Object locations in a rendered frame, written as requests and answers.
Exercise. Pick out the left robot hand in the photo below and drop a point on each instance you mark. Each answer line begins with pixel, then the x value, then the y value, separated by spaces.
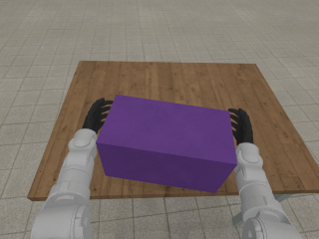
pixel 95 115

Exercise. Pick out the table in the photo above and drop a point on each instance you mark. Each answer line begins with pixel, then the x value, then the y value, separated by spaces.
pixel 288 164

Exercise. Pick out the carton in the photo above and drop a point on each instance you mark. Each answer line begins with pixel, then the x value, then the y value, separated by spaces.
pixel 167 143

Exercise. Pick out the right robot forearm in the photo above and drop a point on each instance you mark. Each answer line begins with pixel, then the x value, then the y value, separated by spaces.
pixel 257 199

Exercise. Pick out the robot right upper arm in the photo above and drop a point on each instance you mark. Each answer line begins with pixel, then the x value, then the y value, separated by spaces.
pixel 262 228

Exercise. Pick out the right robot hand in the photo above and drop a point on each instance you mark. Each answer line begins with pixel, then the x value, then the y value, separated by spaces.
pixel 243 132

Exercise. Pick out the robot left upper arm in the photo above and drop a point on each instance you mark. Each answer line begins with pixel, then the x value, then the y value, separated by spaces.
pixel 67 221

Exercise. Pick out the left robot forearm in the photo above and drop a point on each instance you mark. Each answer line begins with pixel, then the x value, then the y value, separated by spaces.
pixel 73 184

